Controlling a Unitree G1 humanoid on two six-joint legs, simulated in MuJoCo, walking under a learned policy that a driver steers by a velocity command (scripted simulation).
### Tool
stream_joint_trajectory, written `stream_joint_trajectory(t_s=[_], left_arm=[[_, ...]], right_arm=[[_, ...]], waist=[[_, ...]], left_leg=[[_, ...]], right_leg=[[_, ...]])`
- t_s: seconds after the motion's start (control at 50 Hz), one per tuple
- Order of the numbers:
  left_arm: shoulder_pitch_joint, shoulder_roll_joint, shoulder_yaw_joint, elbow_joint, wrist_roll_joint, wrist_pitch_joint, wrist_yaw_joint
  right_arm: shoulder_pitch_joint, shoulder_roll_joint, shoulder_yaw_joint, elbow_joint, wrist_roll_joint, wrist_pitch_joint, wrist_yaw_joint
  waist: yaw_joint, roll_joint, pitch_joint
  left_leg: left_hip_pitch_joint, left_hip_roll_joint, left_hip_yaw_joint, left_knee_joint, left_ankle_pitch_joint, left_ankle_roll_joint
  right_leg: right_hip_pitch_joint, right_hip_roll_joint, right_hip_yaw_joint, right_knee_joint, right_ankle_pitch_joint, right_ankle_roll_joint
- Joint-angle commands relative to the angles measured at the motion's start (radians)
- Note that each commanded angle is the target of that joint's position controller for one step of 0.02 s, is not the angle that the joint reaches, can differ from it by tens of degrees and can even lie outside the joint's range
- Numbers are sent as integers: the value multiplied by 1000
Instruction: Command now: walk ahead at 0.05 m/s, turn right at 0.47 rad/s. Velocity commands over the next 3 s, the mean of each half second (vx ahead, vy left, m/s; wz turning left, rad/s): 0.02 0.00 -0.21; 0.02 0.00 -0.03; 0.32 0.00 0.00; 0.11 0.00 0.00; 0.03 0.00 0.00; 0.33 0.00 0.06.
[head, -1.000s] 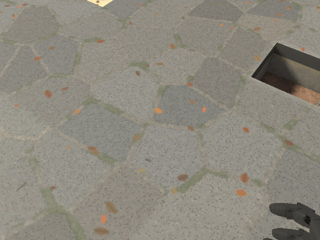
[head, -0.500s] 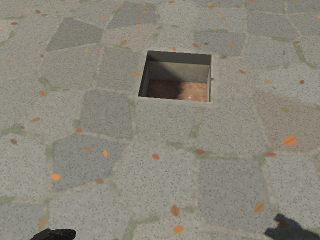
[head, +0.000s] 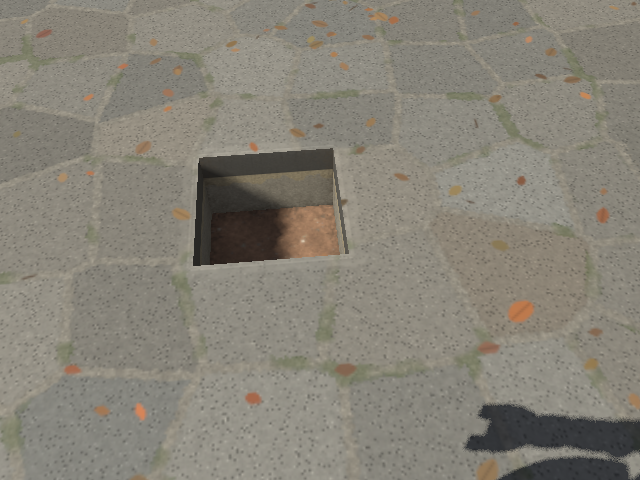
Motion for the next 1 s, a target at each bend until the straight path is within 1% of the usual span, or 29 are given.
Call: stream_joint_trajectory(t_s=[0.02,0.04,0.06,0.08,0.1,0.12,0.14,0.18,0.22,0.24,0.26,0.28,0.3,0.32,0.34,0.36,0.38,0.4,0.42,0.44,0.46,0.5,0.56,0.68,0.92,0.94,0.96,0.98,1.0], left_arm=[[-13,73,11,-80,8,-11,6],[84,39,1,-77,17,-16,5],[65,107,15,-79,23,-23,7],[60,168,35,-62,17,-22,7],[45,167,40,-43,10,-12,10],[36,147,38,-34,8,0,13],[27,123,31,-35,6,8,13],[17,62,11,-36,4,11,7],[-10,25,-6,-39,8,7,2],[-27,23,-9,-40,8,6,-1],[-31,35,-7,-37,5,5,-4],[-21,44,-3,-28,4,4,-6],[2,43,-2,-12,5,3,-9],[15,43,-2,1,11,1,-12],[4,70,-1,-6,23,0,-10],[13,124,7,-18,35,0,-4],[-26,120,4,7,41,-2,-9],[-63,49,-11,-12,41,-11,-18],[-55,30,-19,1,50,-20,-21],[-44,49,-16,9,49,-28,-20],[-38,54,-16,17,43,-37,-21],[-10,45,-21,36,36,-47,-15],[3,35,-25,51,33,-50,-11],[18,27,-27,89,29,-55,-11],[50,20,-30,198,23,-59,-8],[68,17,-31,215,22,-57,-6],[77,33,-25,225,17,-53,-2],[84,64,-15,227,11,-49,0],[104,93,-7,230,7,-50,1]], right_arm=[[58,-164,-50,-60,-17,-28,-1],[6,-233,-61,-77,-38,-16,-7],[72,-174,-52,-57,-45,-12,-4],[72,-148,-44,-62,-28,-13,-1],[54,-128,-40,-61,-17,-10,-1],[32,-116,-35,-63,-6,-6,0],[14,-111,-30,-60,-1,-1,-1],[-6,-101,-25,-51,-7,11,1],[-3,-104,-27,-44,-8,20,0],[15,-115,-30,-36,-6,24,0],[34,-128,-33,-29,-3,28,0],[39,-134,-33,-23,1,30,0],[31,-132,-30,-20,7,31,1],[44,-121,-24,-10,12,30,3],[83,-110,-18,5,10,21,5],[90,-86,-8,3,-13,9,12],[117,-32,4,4,-19,0,14],[59,-67,1,12,-32,1,11],[32,-80,-5,16,-27,2,10],[32,-79,-6,27,-21,6,3],[45,-85,-8,33,-20,11,-1],[60,-79,-8,51,-14,12,-5],[73,-73,-9,83,-11,13,-9],[84,-76,-14,143,-6,18,-17],[95,-79,-17,250,0,33,-34],[109,-68,-14,264,0,35,-35],[106,-63,-14,271,5,36,-36],[91,-60,-14,269,10,34,-35],[59,-56,-13,254,12,26,-33]], waist=[[-37,-84,-162],[47,173,-145],[-5,254,-162],[-21,168,-148],[-20,107,-133],[-17,93,-113],[-12,97,-102],[-2,133,-101],[-22,178,-120],[-40,195,-126],[-51,204,-130],[-49,202,-130],[-31,191,-122],[-21,175,-108],[-32,136,-109],[-49,19,-129],[-102,-172,-119],[-64,-134,-78],[-53,-117,-51],[-50,-106,-32],[-49,-107,-9],[-50,-99,1],[-47,-73,4],[-44,-31,-7],[-44,-20,-8],[-43,-30,-27],[-36,-50,-9],[-23,-90,25],[-4,-141,71]], left_leg=[[254,159,-92,-203,292,87],[360,341,-301,-190,611,232],[361,449,-467,-217,649,378],[356,422,-414,-205,603,384],[345,356,-314,-186,548,336],[327,311,-247,-185,500,300],[302,288,-208,-190,478,285],[264,222,-112,-203,461,263],[270,206,-80,-200,450,263],[280,213,-90,-200,433,271],[291,224,-105,-196,406,278],[289,227,-113,-190,368,278],[266,219,-109,-180,320,265],[232,205,-101,-176,259,237],[168,191,-95,-176,171,182],[102,142,-34,-102,62,120],[163,63,62,-124,-80,63],[216,63,64,-116,-40,27],[223,59,65,-116,-5,22],[230,60,66,-108,13,27],[225,62,60,-112,33,29],[228,67,54,-119,53,34],[235,66,56,-122,70,29],[258,71,53,-126,114,22],[280,69,59,-130,146,29],[285,52,79,-123,62,29],[253,21,113,-88,-69,33],[187,-10,148,-25,-201,39],[94,-19,165,51,-260,45]], right_leg=[[48,-174,195,68,188,-50],[-127,-22,33,231,-240,16],[-219,-19,-22,432,-437,75],[-245,-43,-9,577,-399,99],[-258,-54,-11,633,-341,117],[-262,-60,-11,642,-303,131],[-242,-70,-14,620,-269,141],[-157,-82,-84,474,-224,154],[-69,-110,-136,288,-209,157],[-36,-119,-149,212,-187,153],[-10,-122,-157,146,-154,147],[24,-122,-165,67,-101,137],[81,-117,-180,-51,-10,120],[144,-112,-187,-174,83,96],[225,-152,-132,-194,164,64],[290,-269,-15,-175,316,20],[148,-302,6,-161,189,-41],[75,-269,-2,-187,37,-43],[51,-243,-17,-195,-24,-19],[35,-225,-31,-195,-26,-2],[27,-224,-31,-193,-3,5],[28,-216,-41,-180,39,13],[37,-207,-47,-171,66,13],[61,-193,-64,-159,135,13],[84,-168,-101,-157,201,22],[92,-162,-104,-173,98,18],[85,-162,-90,-195,-79,1],[70,-189,-37,-235,-298,-32],[63,-257,64,-300,-470,-76]])
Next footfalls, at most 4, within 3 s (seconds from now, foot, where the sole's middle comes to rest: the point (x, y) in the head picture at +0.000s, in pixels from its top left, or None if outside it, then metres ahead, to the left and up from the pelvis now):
0.02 left None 0.10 0.13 -0.77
0.34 right None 0.04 -0.13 -0.77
1.60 right None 0.44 -0.12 -0.77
1.92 left None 0.41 0.11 -0.77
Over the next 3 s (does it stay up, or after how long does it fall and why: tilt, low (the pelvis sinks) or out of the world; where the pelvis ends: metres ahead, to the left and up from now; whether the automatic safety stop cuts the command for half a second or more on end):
stays up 0.56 -0.06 0.01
